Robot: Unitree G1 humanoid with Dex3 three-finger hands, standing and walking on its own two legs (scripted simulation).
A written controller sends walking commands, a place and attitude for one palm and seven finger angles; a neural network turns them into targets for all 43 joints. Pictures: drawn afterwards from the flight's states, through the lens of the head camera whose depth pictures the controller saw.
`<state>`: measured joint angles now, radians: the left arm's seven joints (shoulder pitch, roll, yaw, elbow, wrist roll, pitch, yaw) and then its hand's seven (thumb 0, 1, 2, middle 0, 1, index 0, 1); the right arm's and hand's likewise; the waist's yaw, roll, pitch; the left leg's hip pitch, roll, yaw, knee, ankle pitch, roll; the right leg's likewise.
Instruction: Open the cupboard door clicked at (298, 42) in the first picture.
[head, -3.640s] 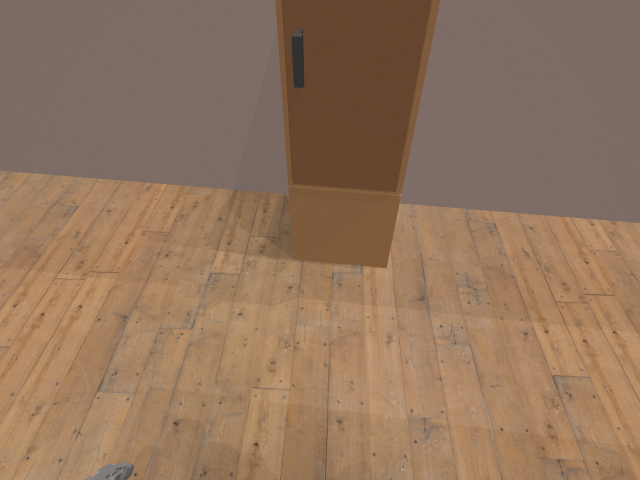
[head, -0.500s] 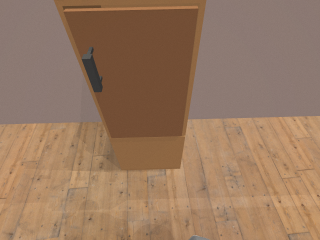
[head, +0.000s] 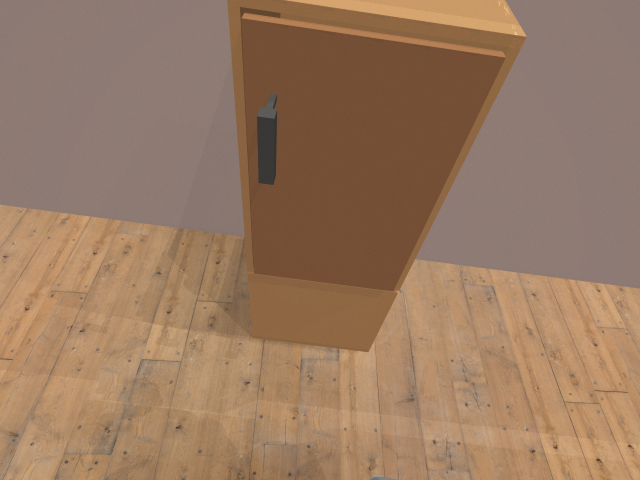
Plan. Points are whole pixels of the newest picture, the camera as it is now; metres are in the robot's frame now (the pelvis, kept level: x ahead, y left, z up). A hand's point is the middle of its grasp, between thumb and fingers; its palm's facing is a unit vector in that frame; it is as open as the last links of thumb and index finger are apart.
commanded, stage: come to a stop and stand still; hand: left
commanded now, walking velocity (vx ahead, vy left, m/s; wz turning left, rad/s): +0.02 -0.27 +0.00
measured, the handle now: (269, 139) +0.57 +0.14 +0.09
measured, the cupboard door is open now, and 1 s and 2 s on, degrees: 0 0 0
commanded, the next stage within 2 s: look again from close up in 0.98 s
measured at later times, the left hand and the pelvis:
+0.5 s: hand out of the picture +0.00 +0.14 -0.16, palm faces -0.03 -0.98 -0.22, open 7.3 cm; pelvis -0.04 -0.04 +0.01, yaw -2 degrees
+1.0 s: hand out of the picture -0.07 +0.05 -0.17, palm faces +0.06 -0.99 -0.12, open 7.3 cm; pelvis -0.03 -0.08 +0.01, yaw -1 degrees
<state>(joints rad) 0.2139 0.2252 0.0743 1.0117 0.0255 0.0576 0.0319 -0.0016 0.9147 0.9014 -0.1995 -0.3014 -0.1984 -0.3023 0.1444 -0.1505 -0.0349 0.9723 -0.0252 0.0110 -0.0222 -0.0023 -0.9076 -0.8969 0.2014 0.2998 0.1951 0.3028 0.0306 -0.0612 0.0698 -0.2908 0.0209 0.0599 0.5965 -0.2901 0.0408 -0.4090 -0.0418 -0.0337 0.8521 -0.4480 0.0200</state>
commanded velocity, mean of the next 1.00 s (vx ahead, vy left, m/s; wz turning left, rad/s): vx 0.02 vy -0.04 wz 0.00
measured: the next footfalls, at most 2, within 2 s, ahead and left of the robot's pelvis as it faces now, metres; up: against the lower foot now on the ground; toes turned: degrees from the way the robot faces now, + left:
right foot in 0.48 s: -0.04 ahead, -0.16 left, +0.00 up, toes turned -4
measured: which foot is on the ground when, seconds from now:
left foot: down 0.00-1.00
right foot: up 0.00-0.46, down 0.48-1.00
